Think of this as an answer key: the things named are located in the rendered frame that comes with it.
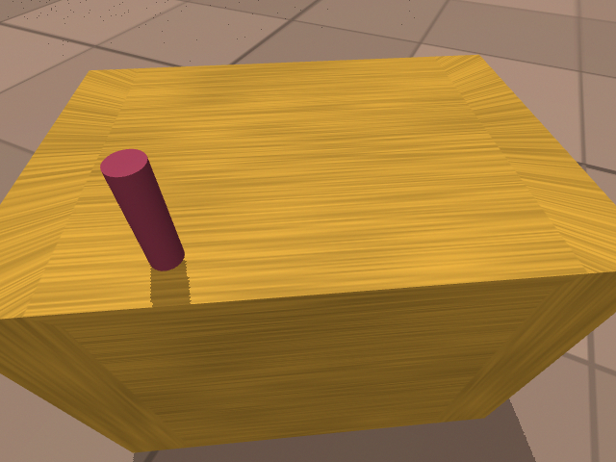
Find can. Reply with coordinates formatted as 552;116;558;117
100;149;185;271

